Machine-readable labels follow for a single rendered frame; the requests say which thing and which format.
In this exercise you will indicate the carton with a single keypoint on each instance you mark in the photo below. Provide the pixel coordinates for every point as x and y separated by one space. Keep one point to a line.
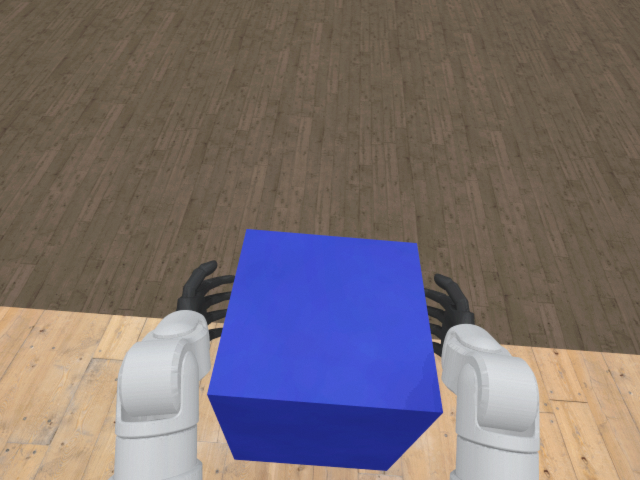
326 355

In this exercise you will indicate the robot right hand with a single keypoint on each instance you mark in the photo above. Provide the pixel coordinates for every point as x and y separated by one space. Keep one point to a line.
456 309

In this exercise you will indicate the left robot forearm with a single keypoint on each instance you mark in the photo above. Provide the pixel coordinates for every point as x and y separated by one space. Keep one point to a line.
157 405

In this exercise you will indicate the robot left hand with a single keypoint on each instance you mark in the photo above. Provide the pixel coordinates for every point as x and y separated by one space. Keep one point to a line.
196 288

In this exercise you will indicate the right robot forearm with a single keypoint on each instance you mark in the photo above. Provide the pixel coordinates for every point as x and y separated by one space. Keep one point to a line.
497 410

